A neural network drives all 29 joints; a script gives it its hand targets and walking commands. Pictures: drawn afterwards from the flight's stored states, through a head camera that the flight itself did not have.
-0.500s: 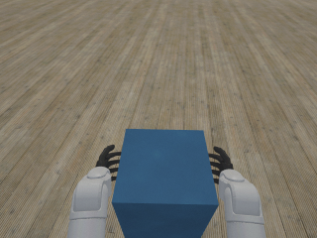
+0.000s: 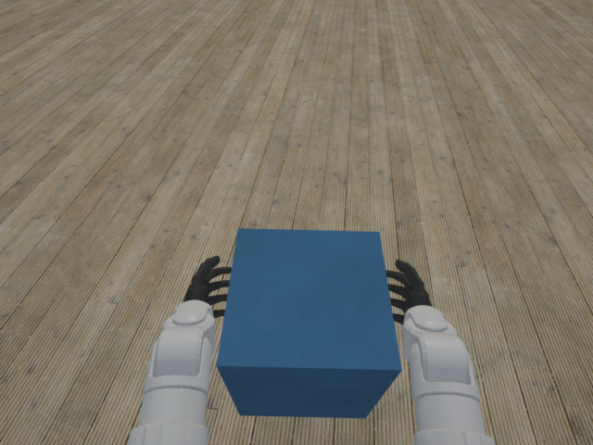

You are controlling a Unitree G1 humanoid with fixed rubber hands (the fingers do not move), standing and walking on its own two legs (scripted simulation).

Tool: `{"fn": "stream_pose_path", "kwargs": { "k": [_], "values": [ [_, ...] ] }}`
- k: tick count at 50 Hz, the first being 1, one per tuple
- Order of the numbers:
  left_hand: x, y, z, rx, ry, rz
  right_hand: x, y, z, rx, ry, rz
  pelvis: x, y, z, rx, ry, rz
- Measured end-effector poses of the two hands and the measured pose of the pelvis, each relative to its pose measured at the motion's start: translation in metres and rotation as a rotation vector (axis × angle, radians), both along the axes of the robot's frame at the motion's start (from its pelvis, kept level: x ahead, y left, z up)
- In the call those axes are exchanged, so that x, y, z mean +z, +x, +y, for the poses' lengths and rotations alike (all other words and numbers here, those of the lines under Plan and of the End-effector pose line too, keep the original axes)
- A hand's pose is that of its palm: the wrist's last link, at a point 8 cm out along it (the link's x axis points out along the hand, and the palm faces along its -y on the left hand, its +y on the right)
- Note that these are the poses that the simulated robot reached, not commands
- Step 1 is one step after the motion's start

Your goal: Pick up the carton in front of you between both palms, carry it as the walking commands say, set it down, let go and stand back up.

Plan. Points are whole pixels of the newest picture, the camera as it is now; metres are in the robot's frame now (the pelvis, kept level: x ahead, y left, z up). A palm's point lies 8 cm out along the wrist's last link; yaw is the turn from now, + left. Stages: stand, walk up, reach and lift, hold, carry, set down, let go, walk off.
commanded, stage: carry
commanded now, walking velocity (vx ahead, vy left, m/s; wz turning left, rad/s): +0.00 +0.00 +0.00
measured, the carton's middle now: (305, 329) +0.31 +0.00 -0.04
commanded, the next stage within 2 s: hold in 0.50 s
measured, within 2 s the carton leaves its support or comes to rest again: neither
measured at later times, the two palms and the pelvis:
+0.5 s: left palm (193, 312) +0.28 +0.16 +0.04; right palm (411, 317) +0.28 -0.14 +0.04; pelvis +0.00 +0.01 +0.00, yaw +0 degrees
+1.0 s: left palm (176, 334) +0.24 +0.17 +0.05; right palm (404, 310) +0.29 -0.13 +0.05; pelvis -0.02 -0.02 +0.00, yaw +9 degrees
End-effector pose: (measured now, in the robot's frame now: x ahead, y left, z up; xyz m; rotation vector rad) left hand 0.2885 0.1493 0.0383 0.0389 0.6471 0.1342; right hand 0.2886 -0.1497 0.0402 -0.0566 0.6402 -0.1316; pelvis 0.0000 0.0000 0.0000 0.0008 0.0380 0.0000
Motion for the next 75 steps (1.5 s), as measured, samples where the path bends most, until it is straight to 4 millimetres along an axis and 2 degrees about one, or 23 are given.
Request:
{"fn": "stream_pose_path", "kwargs": {
  "k": [26, 30, 38, 43, 52, 58, 62, 66, 69, 75],
  "values": [
    [-0.001, -0.004, 0.007, -0.002, -0.001, 0.017, -0.001, -0.005, 0.007, 0.000, -0.004, 0.018, -0.001, 0.001, 0.008, 0.001, 0.000, -0.007],
    [-0.001, -0.010, 0.009, -0.005, 0.004, 0.021, 0.001, -0.010, 0.009, 0.008, -0.012, 0.022, 0.004, -0.002, 0.008, 0.025, -0.008, -0.081],
    [0.001, -0.037, 0.026, 0.101, -0.010, 0.022, 0.006, -0.005, 0.028, 0.112, -0.024, 0.024, 0.007, -0.009, -0.003, 0.102, 0.006, -0.145],
    [0.006, -0.045, 0.026, 0.138, -0.004, 0.019, 0.009, -0.003, 0.029, 0.147, -0.020, 0.020, 0.006, -0.014, -0.012, 0.132, 0.008, -0.166],
    [0.014, -0.044, 0.015, 0.153, -0.006, 0.014, 0.012, -0.001, 0.018, 0.147, 0.008, 0.018, 0.004, -0.020, -0.027, 0.155, 0.011, -0.185],
    [0.005, -0.027, 0.014, 0.175, -0.034, 0.026, 0.002, 0.017, 0.018, 0.123, 0.038, 0.037, -0.003, -0.026, -0.036, 0.167, 0.009, -0.184],
    [-0.009, -0.011, 0.018, 0.173, -0.037, 0.034, -0.011, 0.032, 0.022, 0.115, 0.042, 0.045, -0.010, -0.029, -0.039, 0.173, 0.002, -0.155],
    [-0.039, 0.000, 0.021, 0.165, -0.028, 0.065, -0.040, 0.043, 0.025, 0.116, 0.031, 0.076, -0.017, -0.033, -0.038, 0.176, -0.008, -0.076],
    [-0.072, 0.007, 0.023, 0.151, -0.016, 0.082, -0.073, 0.049, 0.027, 0.127, 0.009, 0.089, -0.024, -0.037, -0.035, 0.171, -0.012, 0.014],
    [-0.152, 0.014, 0.022, 0.145, -0.015, 0.067, -0.149, 0.056, 0.027, 0.135, -0.008, 0.072, -0.047, -0.045, -0.029, 0.161, -0.024, 0.230]
  ]
}}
